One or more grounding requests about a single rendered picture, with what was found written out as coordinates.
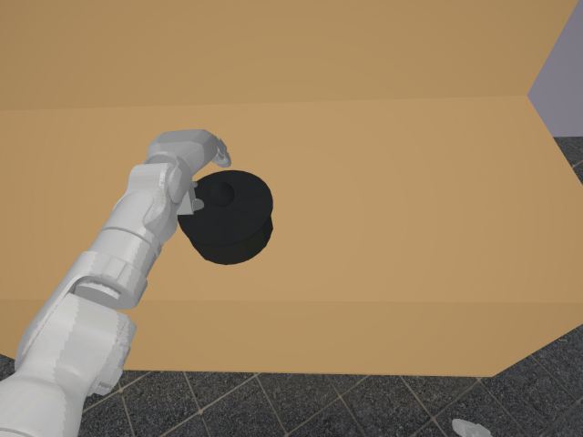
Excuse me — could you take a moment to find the pot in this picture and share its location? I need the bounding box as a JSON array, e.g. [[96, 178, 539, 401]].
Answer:
[[189, 217, 273, 265]]

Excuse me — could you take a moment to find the right robot hand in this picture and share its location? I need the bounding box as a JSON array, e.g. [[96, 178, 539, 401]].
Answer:
[[452, 419, 493, 437]]

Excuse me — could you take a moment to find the robot left upper arm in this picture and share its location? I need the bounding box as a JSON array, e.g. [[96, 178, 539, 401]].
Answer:
[[0, 293, 137, 437]]

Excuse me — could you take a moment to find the left robot hand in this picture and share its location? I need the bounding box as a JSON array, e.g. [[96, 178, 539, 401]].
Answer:
[[147, 129, 231, 215]]

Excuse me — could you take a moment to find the knob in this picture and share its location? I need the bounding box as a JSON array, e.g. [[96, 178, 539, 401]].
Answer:
[[209, 181, 234, 207]]

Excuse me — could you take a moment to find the robot left forearm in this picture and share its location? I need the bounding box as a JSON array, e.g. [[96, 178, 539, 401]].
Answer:
[[15, 151, 192, 371]]

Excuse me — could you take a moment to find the table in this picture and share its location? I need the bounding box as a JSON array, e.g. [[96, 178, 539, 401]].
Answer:
[[0, 0, 583, 377]]

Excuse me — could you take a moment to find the lid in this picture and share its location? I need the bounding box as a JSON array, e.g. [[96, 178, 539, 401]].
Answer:
[[177, 170, 273, 248]]

